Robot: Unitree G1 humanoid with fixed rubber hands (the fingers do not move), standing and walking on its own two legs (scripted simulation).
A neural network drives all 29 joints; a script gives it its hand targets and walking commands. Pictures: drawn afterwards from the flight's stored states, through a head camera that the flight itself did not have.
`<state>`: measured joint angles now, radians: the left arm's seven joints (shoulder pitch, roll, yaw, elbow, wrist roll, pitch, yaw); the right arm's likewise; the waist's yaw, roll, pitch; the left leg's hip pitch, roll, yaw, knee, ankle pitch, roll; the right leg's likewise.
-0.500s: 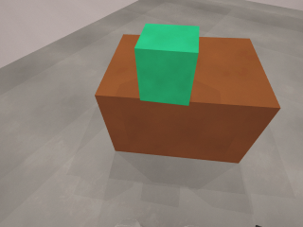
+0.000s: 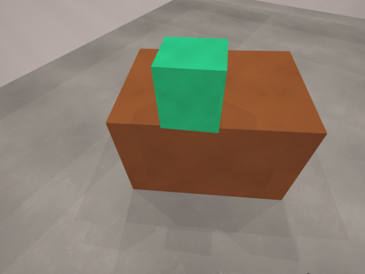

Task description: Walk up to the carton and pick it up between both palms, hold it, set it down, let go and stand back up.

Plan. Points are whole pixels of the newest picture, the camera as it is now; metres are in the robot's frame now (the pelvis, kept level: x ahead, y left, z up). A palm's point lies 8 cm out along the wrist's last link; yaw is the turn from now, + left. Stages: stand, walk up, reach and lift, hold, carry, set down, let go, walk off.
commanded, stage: walk up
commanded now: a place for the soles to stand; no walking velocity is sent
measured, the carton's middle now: (192, 86) +0.76 +0.02 -0.03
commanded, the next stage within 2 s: none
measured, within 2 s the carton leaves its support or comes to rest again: neither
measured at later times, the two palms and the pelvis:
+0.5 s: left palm out of the picture +0.11 +0.27 -0.08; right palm (335, 268) +0.18 -0.33 -0.12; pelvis +0.10 -0.04 +0.01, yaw -1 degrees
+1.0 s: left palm (80, 209) +0.28 +0.32 -0.11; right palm (306, 214) +0.29 -0.29 -0.09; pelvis +0.23 +0.02 +0.01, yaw +0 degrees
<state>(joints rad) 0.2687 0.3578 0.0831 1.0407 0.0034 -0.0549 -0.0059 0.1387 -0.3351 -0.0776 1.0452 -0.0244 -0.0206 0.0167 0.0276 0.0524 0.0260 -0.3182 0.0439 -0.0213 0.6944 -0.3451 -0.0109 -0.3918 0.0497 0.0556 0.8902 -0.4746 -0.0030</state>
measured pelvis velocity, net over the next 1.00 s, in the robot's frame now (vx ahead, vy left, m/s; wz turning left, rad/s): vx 0.23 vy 0.02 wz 0.00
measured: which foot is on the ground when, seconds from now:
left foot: down 0.00-0.10, up 0.12-0.60, down 0.62-1.00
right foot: down 0.00-0.66, up 0.68-1.00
